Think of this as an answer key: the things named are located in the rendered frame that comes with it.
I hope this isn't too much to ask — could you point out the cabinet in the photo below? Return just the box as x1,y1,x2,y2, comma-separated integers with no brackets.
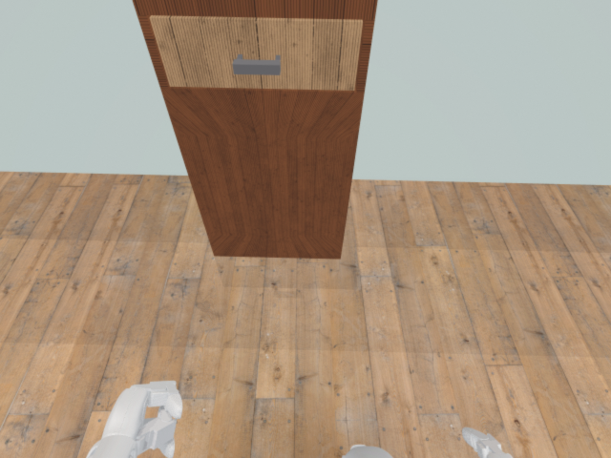
133,0,378,260

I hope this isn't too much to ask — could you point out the drawer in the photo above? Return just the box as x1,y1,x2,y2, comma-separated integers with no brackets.
150,15,363,91

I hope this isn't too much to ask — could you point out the robot left forearm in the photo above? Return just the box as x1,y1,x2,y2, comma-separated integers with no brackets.
86,435,137,458

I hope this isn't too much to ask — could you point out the left robot hand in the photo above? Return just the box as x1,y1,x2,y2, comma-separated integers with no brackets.
101,381,182,458

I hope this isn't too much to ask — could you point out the handle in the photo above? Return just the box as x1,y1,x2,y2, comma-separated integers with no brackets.
232,54,281,75

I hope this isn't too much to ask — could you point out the right robot hand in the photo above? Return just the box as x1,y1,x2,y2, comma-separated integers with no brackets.
462,427,513,458

